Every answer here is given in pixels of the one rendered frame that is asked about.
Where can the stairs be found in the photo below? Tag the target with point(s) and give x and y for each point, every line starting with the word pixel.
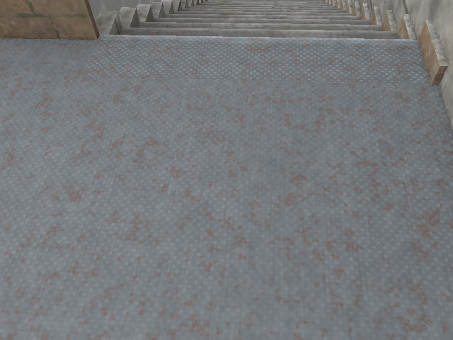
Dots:
pixel 275 19

